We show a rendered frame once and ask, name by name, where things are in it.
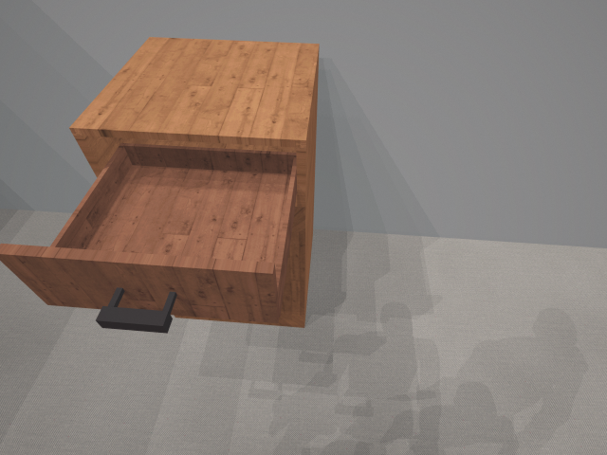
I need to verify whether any cabinet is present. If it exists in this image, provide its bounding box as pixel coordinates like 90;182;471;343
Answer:
69;37;320;328

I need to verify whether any handle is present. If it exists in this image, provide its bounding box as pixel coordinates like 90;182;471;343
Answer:
96;287;177;334

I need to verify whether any drawer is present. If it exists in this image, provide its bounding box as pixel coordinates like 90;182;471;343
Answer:
0;143;297;323

